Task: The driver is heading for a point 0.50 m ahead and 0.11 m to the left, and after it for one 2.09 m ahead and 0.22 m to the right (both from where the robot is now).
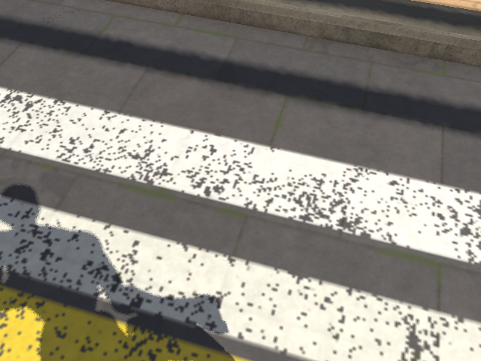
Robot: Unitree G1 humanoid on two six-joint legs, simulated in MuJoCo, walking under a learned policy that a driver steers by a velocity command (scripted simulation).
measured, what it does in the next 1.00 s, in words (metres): walks ahead, turning left: right foot, then left foot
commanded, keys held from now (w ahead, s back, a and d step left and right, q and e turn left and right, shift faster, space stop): w+q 0.12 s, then q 0.88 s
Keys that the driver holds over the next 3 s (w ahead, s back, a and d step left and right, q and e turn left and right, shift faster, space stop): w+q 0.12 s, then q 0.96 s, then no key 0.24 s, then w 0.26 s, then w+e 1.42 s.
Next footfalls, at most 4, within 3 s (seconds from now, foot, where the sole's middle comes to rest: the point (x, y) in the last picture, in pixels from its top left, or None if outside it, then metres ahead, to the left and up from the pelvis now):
0.30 right None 0.36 -0.13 -0.77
0.74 left None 0.24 0.10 -0.77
1.18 right None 0.37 -0.08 -0.77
1.52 left None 0.17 0.07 -0.77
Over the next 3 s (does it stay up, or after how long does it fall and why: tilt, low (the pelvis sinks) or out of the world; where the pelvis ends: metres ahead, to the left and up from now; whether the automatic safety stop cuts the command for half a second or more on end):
stays up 0.94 0.26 -0.02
